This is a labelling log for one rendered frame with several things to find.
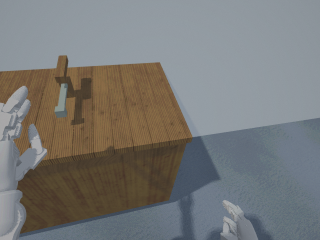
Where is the robot left forearm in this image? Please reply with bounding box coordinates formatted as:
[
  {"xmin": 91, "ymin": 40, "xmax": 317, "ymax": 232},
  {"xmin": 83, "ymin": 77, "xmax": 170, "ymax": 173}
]
[{"xmin": 0, "ymin": 189, "xmax": 27, "ymax": 240}]

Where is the counter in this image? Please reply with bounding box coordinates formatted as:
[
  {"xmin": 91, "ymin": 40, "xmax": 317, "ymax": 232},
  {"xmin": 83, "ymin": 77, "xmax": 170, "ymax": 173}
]
[{"xmin": 0, "ymin": 55, "xmax": 193, "ymax": 234}]

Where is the left robot hand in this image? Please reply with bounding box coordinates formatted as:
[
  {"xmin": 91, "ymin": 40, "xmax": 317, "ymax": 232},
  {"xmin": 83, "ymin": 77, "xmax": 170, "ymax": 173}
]
[{"xmin": 0, "ymin": 86, "xmax": 47, "ymax": 192}]

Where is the right robot hand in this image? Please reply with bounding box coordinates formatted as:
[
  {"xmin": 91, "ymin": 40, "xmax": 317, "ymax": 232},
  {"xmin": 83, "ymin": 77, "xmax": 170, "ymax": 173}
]
[{"xmin": 220, "ymin": 200, "xmax": 258, "ymax": 240}]

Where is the tap lever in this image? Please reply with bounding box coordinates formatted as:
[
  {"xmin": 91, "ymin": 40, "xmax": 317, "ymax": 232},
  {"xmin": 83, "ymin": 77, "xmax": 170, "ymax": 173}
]
[{"xmin": 54, "ymin": 83, "xmax": 68, "ymax": 118}]

